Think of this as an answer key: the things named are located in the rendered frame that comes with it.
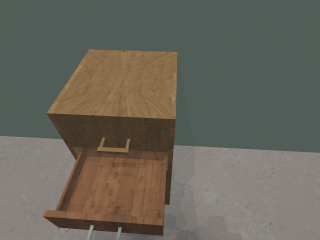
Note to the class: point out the cabinet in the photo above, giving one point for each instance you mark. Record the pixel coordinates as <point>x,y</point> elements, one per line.
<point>120,99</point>

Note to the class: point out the drawer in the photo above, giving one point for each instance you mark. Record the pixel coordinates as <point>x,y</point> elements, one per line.
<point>112,191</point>

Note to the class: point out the handle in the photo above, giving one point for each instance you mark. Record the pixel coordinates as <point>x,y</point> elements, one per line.
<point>112,150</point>
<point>92,228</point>

